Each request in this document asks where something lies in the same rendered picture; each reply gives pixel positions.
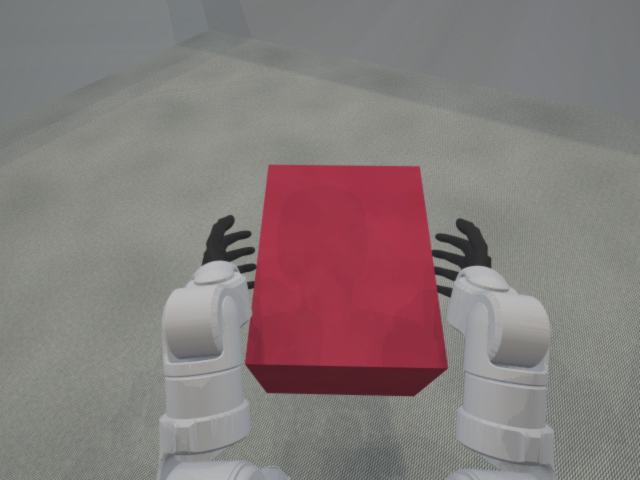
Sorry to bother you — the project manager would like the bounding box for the robot left hand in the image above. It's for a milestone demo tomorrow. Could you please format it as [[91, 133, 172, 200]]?
[[202, 215, 256, 289]]

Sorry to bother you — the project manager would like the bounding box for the left robot forearm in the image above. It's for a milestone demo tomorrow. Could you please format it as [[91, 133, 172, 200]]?
[[156, 261, 252, 480]]

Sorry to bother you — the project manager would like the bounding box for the robot right hand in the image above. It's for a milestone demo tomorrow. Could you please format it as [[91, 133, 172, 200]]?
[[432, 218, 492, 298]]

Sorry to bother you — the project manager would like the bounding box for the right robot forearm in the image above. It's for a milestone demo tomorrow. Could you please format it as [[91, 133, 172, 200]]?
[[446, 266, 557, 480]]

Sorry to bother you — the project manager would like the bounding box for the robot left upper arm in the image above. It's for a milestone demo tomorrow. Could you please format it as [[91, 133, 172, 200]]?
[[166, 460, 266, 480]]

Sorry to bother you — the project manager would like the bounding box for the carton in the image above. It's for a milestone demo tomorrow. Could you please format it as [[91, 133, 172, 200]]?
[[245, 165, 448, 396]]

